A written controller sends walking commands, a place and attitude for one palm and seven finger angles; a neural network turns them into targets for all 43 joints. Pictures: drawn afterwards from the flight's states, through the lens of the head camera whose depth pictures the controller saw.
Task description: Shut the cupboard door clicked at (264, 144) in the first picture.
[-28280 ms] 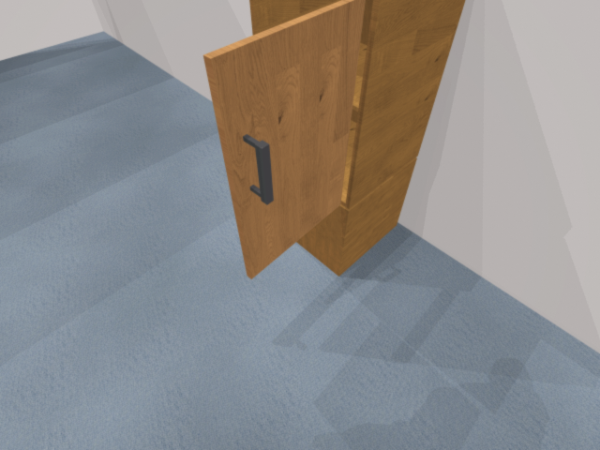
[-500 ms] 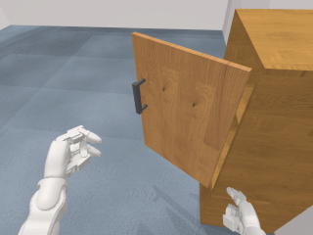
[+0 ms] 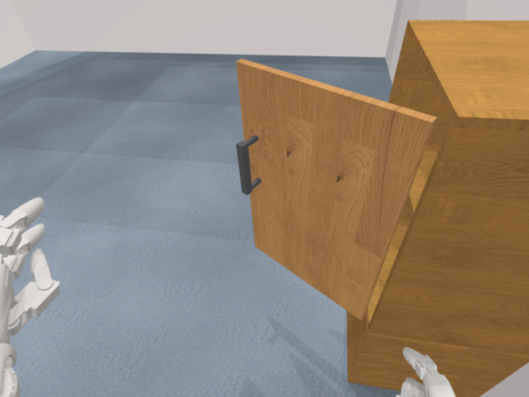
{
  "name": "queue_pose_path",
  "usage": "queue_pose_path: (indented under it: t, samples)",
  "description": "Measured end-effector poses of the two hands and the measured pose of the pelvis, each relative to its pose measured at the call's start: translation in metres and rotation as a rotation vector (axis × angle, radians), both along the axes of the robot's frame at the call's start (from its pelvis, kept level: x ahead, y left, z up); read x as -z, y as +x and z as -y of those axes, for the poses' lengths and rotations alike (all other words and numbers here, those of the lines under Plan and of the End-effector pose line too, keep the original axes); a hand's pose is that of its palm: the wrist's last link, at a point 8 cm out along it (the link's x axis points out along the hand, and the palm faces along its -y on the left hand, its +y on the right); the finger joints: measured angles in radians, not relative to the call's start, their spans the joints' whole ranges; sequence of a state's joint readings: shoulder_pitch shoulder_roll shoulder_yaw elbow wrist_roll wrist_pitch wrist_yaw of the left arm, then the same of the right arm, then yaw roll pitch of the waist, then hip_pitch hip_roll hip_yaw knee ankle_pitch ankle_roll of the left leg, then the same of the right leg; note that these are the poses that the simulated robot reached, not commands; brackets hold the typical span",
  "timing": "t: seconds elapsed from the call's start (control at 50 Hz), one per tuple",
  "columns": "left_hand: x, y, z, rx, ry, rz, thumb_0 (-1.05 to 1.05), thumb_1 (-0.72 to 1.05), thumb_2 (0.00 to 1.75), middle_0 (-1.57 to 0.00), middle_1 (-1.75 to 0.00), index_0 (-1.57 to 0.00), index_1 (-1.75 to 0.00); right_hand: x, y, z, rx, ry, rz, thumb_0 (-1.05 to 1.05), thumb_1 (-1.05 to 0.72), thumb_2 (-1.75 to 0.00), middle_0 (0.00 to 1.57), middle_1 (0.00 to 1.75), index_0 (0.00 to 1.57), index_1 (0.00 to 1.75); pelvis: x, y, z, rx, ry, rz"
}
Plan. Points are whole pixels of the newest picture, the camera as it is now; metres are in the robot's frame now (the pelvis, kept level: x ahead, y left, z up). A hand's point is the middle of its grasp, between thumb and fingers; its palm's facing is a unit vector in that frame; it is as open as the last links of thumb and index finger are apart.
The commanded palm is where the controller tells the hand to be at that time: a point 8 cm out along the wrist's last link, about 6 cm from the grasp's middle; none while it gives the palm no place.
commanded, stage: draw the hand back to the body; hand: left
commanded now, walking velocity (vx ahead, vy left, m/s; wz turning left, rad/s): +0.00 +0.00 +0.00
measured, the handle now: (250, 165) +0.60 +0.12 +0.02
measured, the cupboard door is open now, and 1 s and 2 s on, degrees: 58 58 58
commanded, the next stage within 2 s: step back with the hand held close in 0.24 s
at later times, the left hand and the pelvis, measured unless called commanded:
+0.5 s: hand (74, 283) +0.19 +0.25 +0.16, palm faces +0.44 -0.79 -0.43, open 7.4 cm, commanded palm +0.14 +0.29 +0.17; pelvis +0.00 -0.01 +0.00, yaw +0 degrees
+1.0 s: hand (38, 312) +0.15 +0.28 +0.15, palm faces +0.40 -0.78 -0.48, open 7.4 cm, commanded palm +0.10 +0.31 +0.17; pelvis -0.05 +0.02 -0.02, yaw -2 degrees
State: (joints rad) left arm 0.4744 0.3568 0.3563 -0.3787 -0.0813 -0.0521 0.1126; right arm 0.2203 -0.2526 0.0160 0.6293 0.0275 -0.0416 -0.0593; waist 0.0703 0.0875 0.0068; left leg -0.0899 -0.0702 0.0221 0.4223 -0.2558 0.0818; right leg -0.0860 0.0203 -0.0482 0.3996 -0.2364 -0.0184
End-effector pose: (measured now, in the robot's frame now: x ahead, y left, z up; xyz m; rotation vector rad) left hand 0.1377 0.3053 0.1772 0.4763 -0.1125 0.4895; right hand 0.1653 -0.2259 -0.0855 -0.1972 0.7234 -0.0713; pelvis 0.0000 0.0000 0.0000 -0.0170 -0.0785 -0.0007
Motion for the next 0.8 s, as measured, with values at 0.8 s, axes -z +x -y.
queue_pose_path:
  t: [0.8]
  samples:
    - [0.001,0.01,0.004,0.147,0.113,0.001,0.01,0.89,0.9,-0.21,-0.3,-0.22,-0.3,-0.002,-0.038,0.026,0.173,-0.066,-0.05,0.01,-0.91,-0.89,0.2,0.3,0.2,0.3,0.01,-0.023,-0.006,0.038,0.004,-0.099]
